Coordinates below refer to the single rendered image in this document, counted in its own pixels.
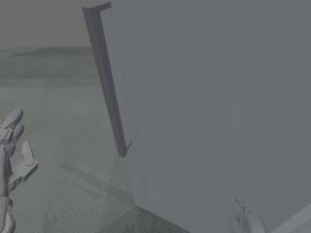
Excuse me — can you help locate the fridge door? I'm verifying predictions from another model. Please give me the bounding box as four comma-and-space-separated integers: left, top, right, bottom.
92, 0, 311, 233

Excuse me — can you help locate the handle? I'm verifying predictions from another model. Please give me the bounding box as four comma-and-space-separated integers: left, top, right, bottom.
82, 1, 132, 158

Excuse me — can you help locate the robot right hand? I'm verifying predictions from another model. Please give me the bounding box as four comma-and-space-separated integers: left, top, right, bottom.
229, 195, 267, 233

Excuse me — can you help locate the robot left forearm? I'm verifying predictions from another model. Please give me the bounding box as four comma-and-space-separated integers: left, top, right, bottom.
0, 196, 16, 233

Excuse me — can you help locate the robot left hand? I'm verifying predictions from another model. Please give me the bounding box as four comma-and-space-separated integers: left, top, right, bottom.
0, 109, 38, 197

